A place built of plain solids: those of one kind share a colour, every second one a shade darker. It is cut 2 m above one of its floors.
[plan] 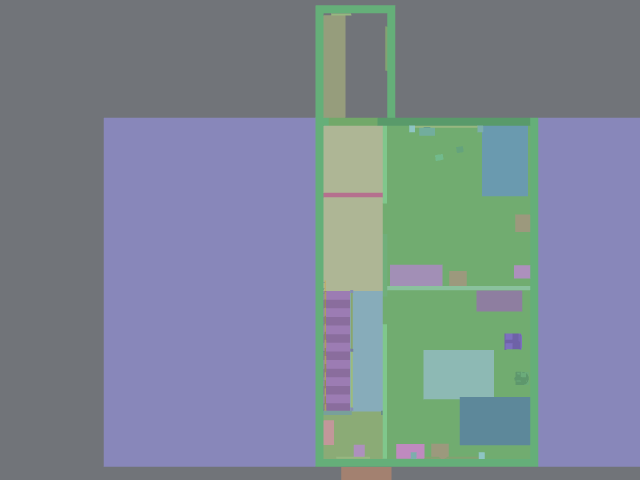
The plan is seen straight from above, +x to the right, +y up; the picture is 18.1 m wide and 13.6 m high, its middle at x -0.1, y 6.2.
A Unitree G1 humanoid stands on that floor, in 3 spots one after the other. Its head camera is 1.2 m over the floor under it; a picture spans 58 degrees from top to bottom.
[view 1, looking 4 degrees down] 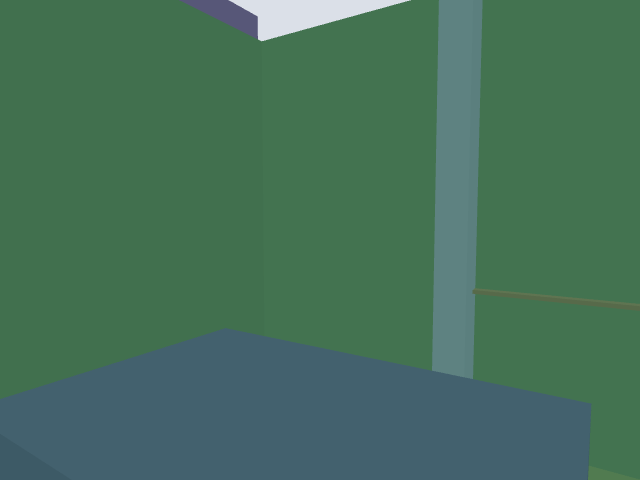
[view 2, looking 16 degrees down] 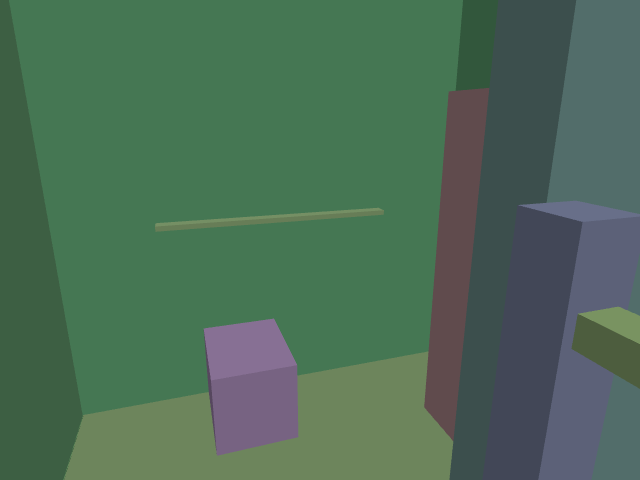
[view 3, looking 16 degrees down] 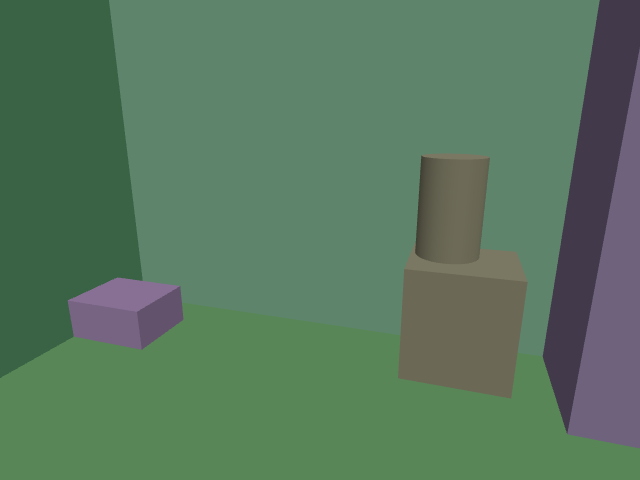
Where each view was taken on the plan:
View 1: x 3.85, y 2.35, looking -57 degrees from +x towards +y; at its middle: wall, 2.81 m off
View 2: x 1.21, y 1.76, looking -108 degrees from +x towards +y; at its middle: wall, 1.93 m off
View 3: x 3.85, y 7.15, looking -72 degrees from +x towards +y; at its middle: bedrooms_wall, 2.46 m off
